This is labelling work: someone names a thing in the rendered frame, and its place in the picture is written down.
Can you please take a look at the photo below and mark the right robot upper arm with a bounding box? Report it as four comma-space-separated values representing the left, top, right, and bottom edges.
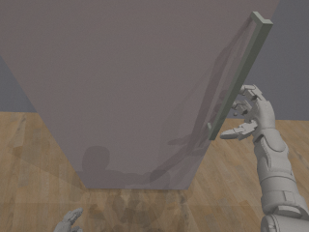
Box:
260, 214, 309, 232

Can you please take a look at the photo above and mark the right robot hand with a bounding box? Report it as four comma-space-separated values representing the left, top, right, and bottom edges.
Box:
219, 84, 276, 141

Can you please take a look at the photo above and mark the right robot forearm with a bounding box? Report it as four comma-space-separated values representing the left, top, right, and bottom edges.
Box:
252, 129, 309, 221

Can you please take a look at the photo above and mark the left robot hand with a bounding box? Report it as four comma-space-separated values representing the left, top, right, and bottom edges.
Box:
53, 207, 83, 232

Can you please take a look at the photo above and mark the fridge door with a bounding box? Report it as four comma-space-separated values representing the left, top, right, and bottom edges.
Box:
0, 0, 280, 190

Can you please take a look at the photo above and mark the handle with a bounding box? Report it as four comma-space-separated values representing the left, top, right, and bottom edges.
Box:
207, 12, 273, 141

